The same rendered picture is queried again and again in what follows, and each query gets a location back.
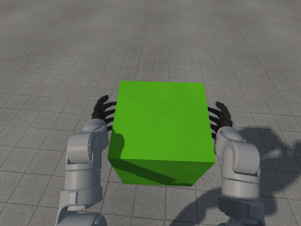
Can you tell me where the robot right hand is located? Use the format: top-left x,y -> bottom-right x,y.
207,102 -> 233,139

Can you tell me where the left robot upper arm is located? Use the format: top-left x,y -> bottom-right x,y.
57,213 -> 107,226

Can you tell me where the robot left hand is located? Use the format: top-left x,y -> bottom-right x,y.
91,95 -> 117,132

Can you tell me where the robot right forearm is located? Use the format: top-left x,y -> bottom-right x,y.
214,126 -> 266,226

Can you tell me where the robot left forearm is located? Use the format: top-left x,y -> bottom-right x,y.
55,119 -> 109,226

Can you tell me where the carton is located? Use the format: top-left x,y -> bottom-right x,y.
107,80 -> 216,186

